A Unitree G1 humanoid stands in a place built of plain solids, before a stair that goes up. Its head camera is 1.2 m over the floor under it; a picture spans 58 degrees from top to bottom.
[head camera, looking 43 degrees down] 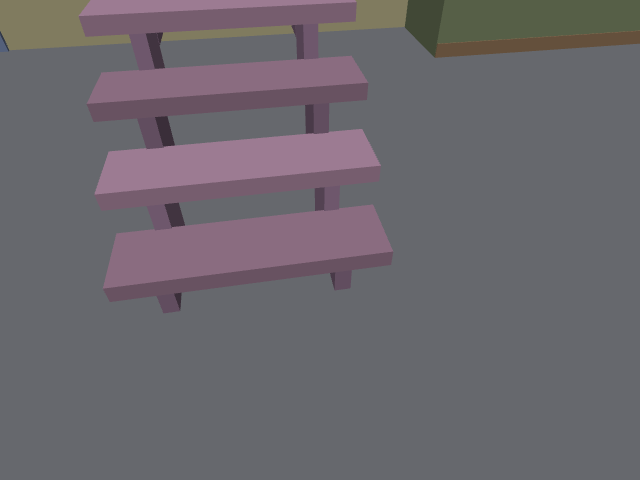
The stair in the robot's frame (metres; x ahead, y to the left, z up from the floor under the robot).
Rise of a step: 0.20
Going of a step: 0.22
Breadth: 0.92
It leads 10 degrees to the left of straight ahead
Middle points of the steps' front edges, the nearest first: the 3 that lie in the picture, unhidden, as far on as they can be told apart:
0.94 0.21 0.20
1.15 0.25 0.39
1.37 0.28 0.59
